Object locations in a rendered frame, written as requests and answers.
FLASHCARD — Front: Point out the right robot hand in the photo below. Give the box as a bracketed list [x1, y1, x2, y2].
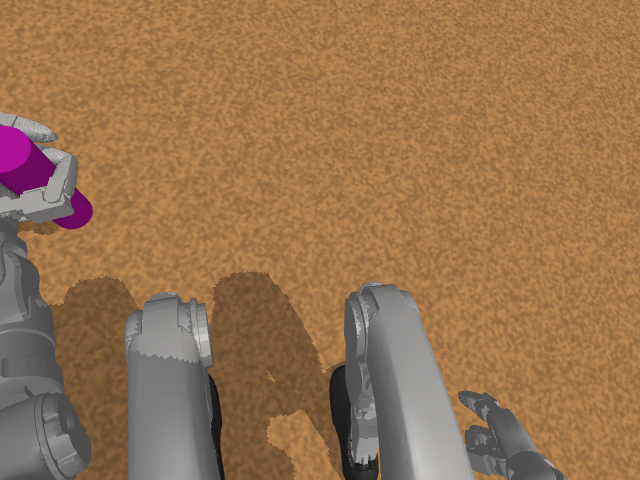
[458, 391, 538, 478]

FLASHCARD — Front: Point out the left robot arm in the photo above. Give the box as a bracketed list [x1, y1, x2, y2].
[0, 230, 92, 480]

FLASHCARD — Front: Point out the right robot arm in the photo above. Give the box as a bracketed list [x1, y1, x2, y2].
[505, 451, 568, 480]

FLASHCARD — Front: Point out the can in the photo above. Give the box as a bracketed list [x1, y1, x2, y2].
[0, 126, 93, 229]

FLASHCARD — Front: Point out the right robot foot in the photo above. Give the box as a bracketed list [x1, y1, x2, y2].
[329, 365, 379, 480]

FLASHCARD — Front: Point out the left robot foot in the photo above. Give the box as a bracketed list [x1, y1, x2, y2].
[208, 374, 225, 480]

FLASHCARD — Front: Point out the left robot hand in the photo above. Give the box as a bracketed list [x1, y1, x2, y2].
[0, 111, 79, 236]

